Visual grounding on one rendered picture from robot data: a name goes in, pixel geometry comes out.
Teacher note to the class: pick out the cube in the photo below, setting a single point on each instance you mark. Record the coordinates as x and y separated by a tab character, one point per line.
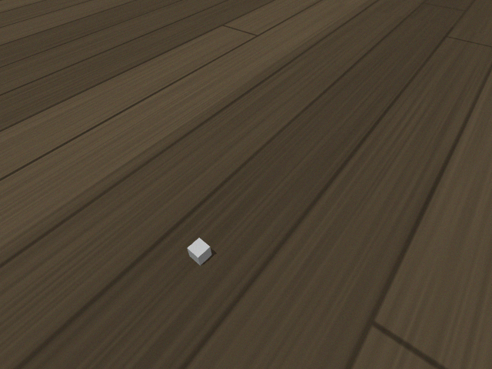
199	251

